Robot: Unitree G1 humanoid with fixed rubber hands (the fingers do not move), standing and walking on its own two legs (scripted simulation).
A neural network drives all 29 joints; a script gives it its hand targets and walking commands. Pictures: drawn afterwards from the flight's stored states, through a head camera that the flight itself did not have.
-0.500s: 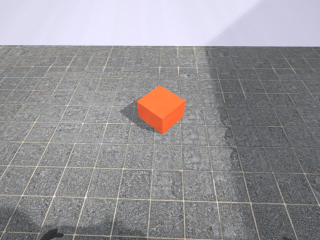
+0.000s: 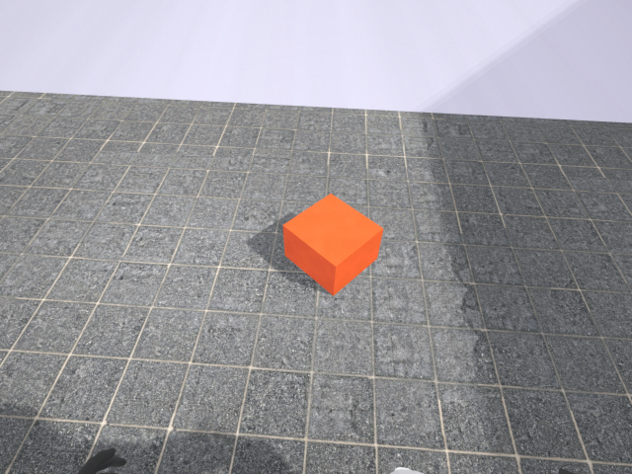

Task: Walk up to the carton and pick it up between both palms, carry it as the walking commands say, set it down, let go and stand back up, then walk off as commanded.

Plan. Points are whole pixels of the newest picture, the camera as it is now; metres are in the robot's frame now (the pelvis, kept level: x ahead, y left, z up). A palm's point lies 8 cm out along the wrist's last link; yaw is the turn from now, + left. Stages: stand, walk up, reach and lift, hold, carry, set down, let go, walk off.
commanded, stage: walk up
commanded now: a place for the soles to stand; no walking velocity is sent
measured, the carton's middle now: (332, 242) +1.06 -0.04 -0.65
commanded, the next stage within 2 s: none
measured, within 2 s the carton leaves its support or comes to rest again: neither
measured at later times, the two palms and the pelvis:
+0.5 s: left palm (75, 461) +0.18 +0.33 -0.10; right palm (562, 457) +0.19 -0.29 -0.08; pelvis +0.10 +0.02 +0.00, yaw +1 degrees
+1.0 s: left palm (85, 422) +0.24 +0.34 -0.10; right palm (534, 400) +0.26 -0.28 -0.08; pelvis +0.17 +0.03 +0.00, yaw +2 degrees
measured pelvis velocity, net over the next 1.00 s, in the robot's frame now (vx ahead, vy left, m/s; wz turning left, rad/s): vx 0.17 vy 0.03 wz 0.03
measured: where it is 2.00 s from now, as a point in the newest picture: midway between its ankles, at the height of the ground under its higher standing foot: (316, 452)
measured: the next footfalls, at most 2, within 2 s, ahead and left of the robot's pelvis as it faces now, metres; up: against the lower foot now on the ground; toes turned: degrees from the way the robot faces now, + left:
right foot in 0.08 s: +0.12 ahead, -0.16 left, +0.00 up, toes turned -6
left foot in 0.36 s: +0.16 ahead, +0.15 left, +0.00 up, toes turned -1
